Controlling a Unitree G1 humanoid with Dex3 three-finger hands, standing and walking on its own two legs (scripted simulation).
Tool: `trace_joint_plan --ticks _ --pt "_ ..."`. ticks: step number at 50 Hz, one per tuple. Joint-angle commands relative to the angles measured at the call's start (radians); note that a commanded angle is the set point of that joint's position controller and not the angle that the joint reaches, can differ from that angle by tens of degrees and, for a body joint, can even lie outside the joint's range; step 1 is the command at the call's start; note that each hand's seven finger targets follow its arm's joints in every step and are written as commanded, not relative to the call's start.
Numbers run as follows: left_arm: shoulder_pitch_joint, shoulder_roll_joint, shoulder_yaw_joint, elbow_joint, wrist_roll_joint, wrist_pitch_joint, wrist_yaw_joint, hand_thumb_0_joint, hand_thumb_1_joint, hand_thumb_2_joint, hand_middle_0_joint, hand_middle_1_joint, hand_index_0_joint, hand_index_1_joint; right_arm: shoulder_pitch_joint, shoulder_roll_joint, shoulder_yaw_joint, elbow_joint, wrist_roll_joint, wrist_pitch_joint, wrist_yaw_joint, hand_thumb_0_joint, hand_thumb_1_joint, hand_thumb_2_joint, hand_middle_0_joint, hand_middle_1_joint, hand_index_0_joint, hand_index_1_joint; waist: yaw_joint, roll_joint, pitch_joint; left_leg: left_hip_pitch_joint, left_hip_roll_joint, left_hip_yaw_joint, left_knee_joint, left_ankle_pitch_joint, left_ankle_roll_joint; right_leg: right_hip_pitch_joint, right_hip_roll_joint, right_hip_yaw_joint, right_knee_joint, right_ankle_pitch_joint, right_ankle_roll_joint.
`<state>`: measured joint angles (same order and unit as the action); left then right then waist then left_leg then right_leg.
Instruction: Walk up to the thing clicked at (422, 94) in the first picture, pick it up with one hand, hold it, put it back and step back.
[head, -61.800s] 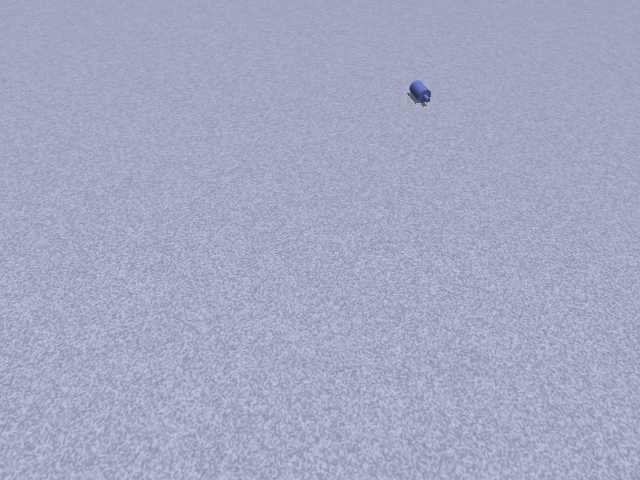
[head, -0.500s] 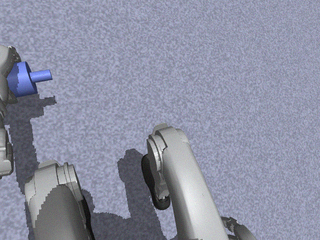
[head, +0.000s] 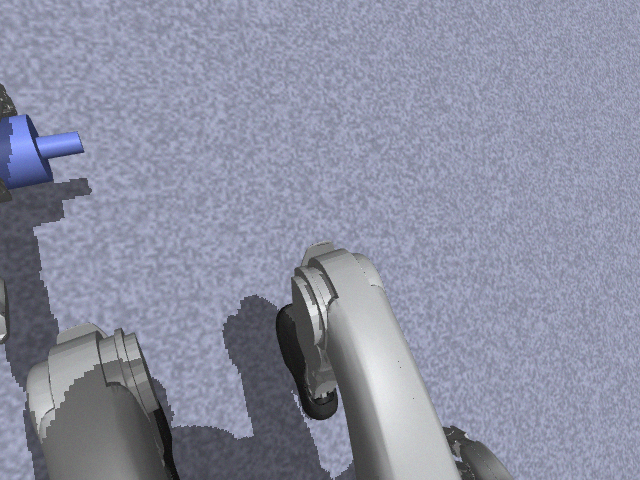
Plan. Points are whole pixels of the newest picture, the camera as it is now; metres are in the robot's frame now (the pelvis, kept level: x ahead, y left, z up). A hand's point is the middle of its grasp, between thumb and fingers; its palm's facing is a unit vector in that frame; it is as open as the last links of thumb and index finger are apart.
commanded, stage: lower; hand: left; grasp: from above
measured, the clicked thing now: (3, 154) +0.54 +0.21 -0.21
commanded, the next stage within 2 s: rest in 0.22 s
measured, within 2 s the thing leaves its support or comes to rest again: rests again in 1.88 s
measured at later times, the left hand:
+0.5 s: hand (2, 155) +0.54 +0.21 -0.22, palm faces -0.47 -0.05 -0.88, open 10.7 cm
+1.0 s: hand (11, 163) +0.54 +0.21 -0.26, palm faces -0.46 -0.07 -0.88, open 10.6 cm
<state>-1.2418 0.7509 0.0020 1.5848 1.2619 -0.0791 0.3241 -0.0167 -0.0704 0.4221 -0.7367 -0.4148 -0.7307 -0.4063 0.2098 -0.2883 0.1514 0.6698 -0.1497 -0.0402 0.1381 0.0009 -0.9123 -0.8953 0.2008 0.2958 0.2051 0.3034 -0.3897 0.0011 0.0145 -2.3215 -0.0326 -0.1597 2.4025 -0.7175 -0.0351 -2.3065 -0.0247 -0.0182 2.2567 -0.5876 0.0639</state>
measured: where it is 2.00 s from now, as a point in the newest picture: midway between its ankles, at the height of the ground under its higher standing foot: (239, 425)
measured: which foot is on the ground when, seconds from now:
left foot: down 0.00-1.00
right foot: down 0.00-1.00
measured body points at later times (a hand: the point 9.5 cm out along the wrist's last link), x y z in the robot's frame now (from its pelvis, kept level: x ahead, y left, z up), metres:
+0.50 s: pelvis +0.00 +0.01 -0.02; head +0.29 +0.07 +0.32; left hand +0.56 +0.21 -0.17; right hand -0.02 -0.25 -0.09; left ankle +0.06 +0.13 -0.30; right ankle +0.12 -0.14 -0.30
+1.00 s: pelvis +0.00 +0.01 -0.02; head +0.31 +0.09 +0.30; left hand +0.56 +0.21 -0.21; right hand -0.02 -0.24 -0.07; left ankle +0.06 +0.13 -0.30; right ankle +0.12 -0.14 -0.30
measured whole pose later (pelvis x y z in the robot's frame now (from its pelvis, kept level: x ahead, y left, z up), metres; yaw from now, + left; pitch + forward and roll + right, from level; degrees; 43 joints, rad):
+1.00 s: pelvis +0.00 +0.01 -0.02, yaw -5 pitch +34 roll -14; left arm -1.28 0.91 0.02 1.70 1.30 -0.09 0.48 -0.02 -0.01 0.34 -0.72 -0.40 -0.72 -0.39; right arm 0.21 -0.33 0.27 0.62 -0.21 -0.15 0.21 0.00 -0.90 -0.89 0.20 0.30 0.20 0.30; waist -0.48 -0.08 0.14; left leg -2.36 -0.03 -0.22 2.50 -0.75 -0.01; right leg -2.31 0.00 -0.07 2.29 -0.59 0.07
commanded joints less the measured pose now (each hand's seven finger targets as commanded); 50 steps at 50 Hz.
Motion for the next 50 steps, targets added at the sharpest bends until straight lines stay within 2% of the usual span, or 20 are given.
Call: trace_joint_plan --ticks 1,4,12,14,19,21,23,26,28,29,32,34,35,38,43,45,46,47,48,50 --pt "-0.456 0.205 -0.001 -0.196 0.002 -0.022 0.058 0.000 0.684 0.823 -1.116 -0.622 -1.088 -0.652 0.248 -0.279 -0.075 0.023 -0.005 0.003 -0.008 0.000 -0.912 -0.903 0.200 0.300 0.199 0.300 -0.046 0.405 -0.731 0.476 0.011 0.123 -0.246 0.254 0.044 0.454 0.042 -0.150 -0.154 0.215 -0.096" --pt "-0.475 0.223 0.008 -0.199 0.012 -0.030 0.072 0.000 0.708 0.838 -1.136 -0.622 -1.105 -0.655 0.247 -0.287 -0.068 0.013 -0.010 0.000 -0.008 0.000 -0.912 -0.903 0.200 0.299 0.199 0.300 -0.054 0.419 -0.761 0.492 0.011 0.121 -0.230 0.262 0.044 0.461 0.041 -0.152 -0.145 0.227 -0.094" --pt "-0.482 0.243 0.023 -0.156 0.037 -0.026 0.126 0.000 0.745 0.799 -1.128 -0.629 -1.114 -0.644 0.252 -0.301 -0.053 0.017 -0.025 -0.022 -0.002 0.000 -0.909 -0.900 0.200 0.299 0.199 0.299 -0.087 0.432 -0.712 0.479 0.014 0.114 -0.209 0.240 0.046 0.428 0.043 -0.167 -0.134 0.221 -0.089" --pt "-0.473 0.244 0.019 -0.138 0.032 -0.020 0.136 0.000 0.737 0.783 -1.128 -0.607 -1.112 -0.625 0.244 -0.304 -0.049 0.015 -0.021 -0.026 0.001 0.000 -0.908 -0.900 0.200 0.299 0.199 0.299 -0.076 0.453 -0.710 0.474 0.016 0.108 -0.217 0.244 0.043 0.416 0.045 -0.170 -0.124 0.221 -0.094" --pt "-0.460 0.246 0.022 -0.098 0.030 -0.010 0.143 0.000 0.746 0.766 -1.094 -0.599 -1.098 -0.597 0.252 -0.318 -0.035 0.011 -0.033 -0.047 0.010 0.000 -0.896 -0.893 0.200 0.300 0.200 0.300 -0.108 0.420 -0.666 0.455 0.018 0.103 -0.194 0.240 0.048 0.420 0.045 -0.177 -0.129 0.223 -0.088" --pt "-0.444 0.254 0.015 -0.087 0.026 -0.005 0.146 0.000 0.721 0.757 -1.083 -0.590 -1.084 -0.590 0.246 -0.312 -0.028 0.010 -0.028 -0.048 0.013 0.000 -0.897 -0.894 0.200 0.300 0.200 0.300 -0.095 0.433 -0.691 0.463 0.022 0.096 -0.199 0.252 0.046 0.438 0.052 -0.178 -0.120 0.234 -0.090" --pt "-0.449 0.253 0.009 -0.091 0.024 -0.008 0.144 0.000 0.726 0.746 -1.070 -0.603 -1.080 -0.593 0.257 -0.320 -0.018 0.010 -0.037 -0.059 0.021 0.000 -0.896 -0.893 0.200 0.300 0.200 0.300 -0.117 0.417 -0.661 0.449 0.022 0.096 -0.179 0.265 0.049 0.452 0.052 -0.181 -0.124 0.246 -0.087" --pt "-0.427 0.295 0.023 -0.092 0.020 -0.007 0.151 0.000 0.718 0.752 -1.080 -0.601 -1.084 -0.598 0.251 -0.326 -0.011 0.002 -0.031 -0.061 0.024 0.000 -0.899 -0.895 0.200 0.300 0.200 0.300 -0.089 0.450 -0.684 0.456 0.025 0.093 -0.192 0.277 0.045 0.471 0.056 -0.183 -0.116 0.251 -0.092" --pt "-0.429 0.296 0.029 -0.091 0.030 -0.006 0.158 0.000 0.750 0.743 -1.089 -0.614 -1.102 -0.602 0.254 -0.338 -0.009 -0.001 -0.033 -0.062 0.025 0.000 -0.899 -0.895 0.200 0.300 0.200 0.300 -0.102 0.460 -0.686 0.477 0.027 0.081 -0.190 0.301 0.038 0.454 0.053 -0.194 -0.110 0.267 -0.094" --pt "-0.422 0.267 0.009 -0.072 0.027 -0.009 0.154 0.000 0.762 0.725 -1.104 -0.597 -1.117 -0.585 0.250 -0.326 0.001 -0.002 -0.040 -0.066 0.033 0.000 -0.900 -0.895 0.200 0.300 0.200 0.300 -0.126 0.450 -0.664 0.466 0.030 0.084 -0.177 0.291 0.041 0.470 0.058 -0.194 -0.108 0.264 -0.092" --pt "-0.448 0.311 0.027 -0.118 0.030 -0.011 0.167 0.000 0.778 0.727 -1.109 -0.603 -1.125 -0.588 0.255 -0.339 0.005 0.000 -0.041 -0.072 0.035 0.000 -0.899 -0.895 0.200 0.300 0.200 0.300 -0.119 0.480 -0.682 0.487 0.031 0.082 -0.170 0.321 0.041 0.484 0.058 -0.192 -0.109 0.293 -0.089" --pt "-0.431 0.310 0.034 -0.096 0.030 -0.012 0.176 0.000 0.789 0.755 -1.135 -0.598 -1.141 -0.593 0.260 -0.345 0.007 -0.004 -0.045 -0.076 0.040 0.000 -0.901 -0.897 0.200 0.300 0.200 0.300 -0.134 0.462 -0.635 0.465 0.030 0.077 -0.173 0.302 0.041 0.470 0.058 -0.201 -0.115 0.277 -0.090" --pt "-0.426 0.302 0.022 -0.096 0.031 -0.010 0.180 0.000 0.788 0.727 -1.116 -0.605 -1.133 -0.588 0.251 -0.337 0.012 -0.003 -0.043 -0.078 0.042 0.000 -0.900 -0.896 0.200 0.300 0.200 0.300 -0.120 0.492 -0.648 0.490 0.032 0.078 -0.185 0.298 0.038 0.464 0.062 -0.198 -0.115 0.271 -0.092" --pt "-0.439 0.301 0.020 -0.103 0.035 -0.016 0.186 0.000 0.803 0.710 -1.120 -0.604 -1.142 -0.582 0.252 -0.350 0.013 -0.003 -0.053 -0.087 0.049 0.000 -0.901 -0.896 0.200 0.300 0.200 0.300 -0.145 0.508 -0.635 0.515 0.037 0.069 -0.176 0.305 0.034 0.446 0.060 -0.210 -0.108 0.276 -0.090" --pt "-0.438 0.341 0.047 -0.103 0.040 -0.014 0.207 0.000 0.799 0.732 -1.129 -0.596 -1.142 -0.583 0.253 -0.368 0.014 -0.012 -0.056 -0.097 0.056 0.000 -0.901 -0.897 0.200 0.300 0.200 0.300 -0.151 0.518 -0.623 0.519 0.039 0.055 -0.179 0.328 0.028 0.446 0.057 -0.219 -0.106 0.292 -0.092" --pt "-0.439 0.333 0.040 -0.101 0.039 -0.016 0.210 0.000 0.786 0.722 -1.102 -0.613 -1.125 -0.591 0.251 -0.364 0.019 -0.015 -0.054 -0.098 0.059 0.000 -0.900 -0.897 0.200 0.300 0.200 0.300 -0.159 0.529 -0.634 0.538 0.042 0.050 -0.188 0.333 0.027 0.455 0.060 -0.219 -0.102 0.301 -0.089" --pt "-0.409 0.270 -0.007 -0.029 0.034 -0.011 0.206 0.000 0.782 0.708 -1.090 -0.625 -1.118 -0.597 0.239 -0.353 0.027 -0.003 -0.057 -0.100 0.065 0.000 -0.901 -0.897 0.200 0.300 0.200 0.300 -0.163 0.514 -0.600 0.509 0.041 0.051 -0.176 0.300 0.033 0.440 0.065 -0.219 -0.102 0.281 -0.089" --pt "-0.419 0.276 -0.003 -0.049 0.022 -0.015 0.208 0.000 0.782 0.707 -1.085 -0.627 -1.116 -0.596 0.233 -0.360 0.029 -0.008 -0.061 -0.107 0.068 0.000 -0.900 -0.897 0.200 0.300 0.200 0.300 -0.175 0.482 -0.588 0.495 0.041 0.050 -0.169 0.279 0.038 0.431 0.065 -0.225 -0.108 0.268 -0.084" --pt "-0.434 0.317 0.003 -0.065 0.031 -0.014 0.216 0.000 0.762 0.707 -1.073 -0.638 -1.102 -0.608 0.233 -0.365 0.032 -0.003 -0.057 -0.109 0.067 0.000 -0.902 -0.898 0.200 0.300 0.200 0.300 -0.160 0.502 -0.593 0.484 0.039 0.053 -0.176 0.264 0.041 0.442 0.067 -0.220 -0.117 0.259 -0.086" --pt "-0.428 0.325 0.014 -0.057 0.018 -0.008 0.219 0.000 0.779 0.732 -1.100 -0.616 -1.120 -0.596 0.239 -0.374 0.032 -0.008 -0.057 -0.117 0.070 0.000 -0.900 -0.897 0.200 0.300 0.200 0.300 -0.163 0.508 -0.574 0.496 0.041 0.046 -0.184 0.274 0.036 0.428 0.062 -0.223 -0.112 0.259 -0.086"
